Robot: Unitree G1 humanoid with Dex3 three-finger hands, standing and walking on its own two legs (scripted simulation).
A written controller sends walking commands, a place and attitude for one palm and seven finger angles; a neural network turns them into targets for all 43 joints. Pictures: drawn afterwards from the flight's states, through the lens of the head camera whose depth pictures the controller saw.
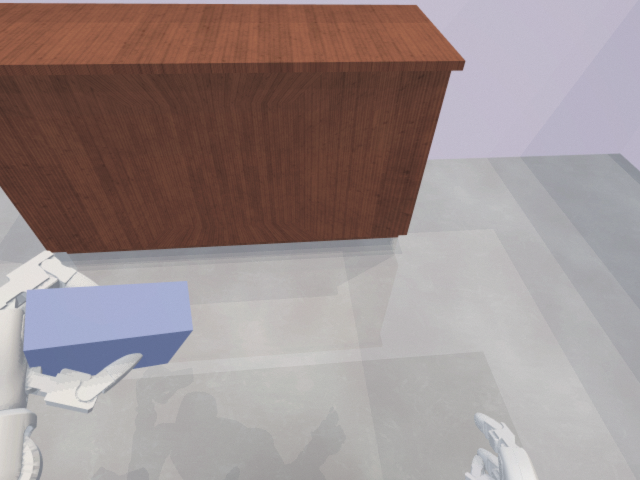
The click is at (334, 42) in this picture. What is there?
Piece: table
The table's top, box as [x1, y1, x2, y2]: [0, 3, 464, 75]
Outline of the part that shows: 0,3 0,75 462,70 464,64 464,60 416,5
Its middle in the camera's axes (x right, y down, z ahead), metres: -0.35 -0.64 +1.21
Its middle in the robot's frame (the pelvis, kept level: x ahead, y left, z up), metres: +1.32 +0.42 +0.04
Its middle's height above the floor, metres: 0.81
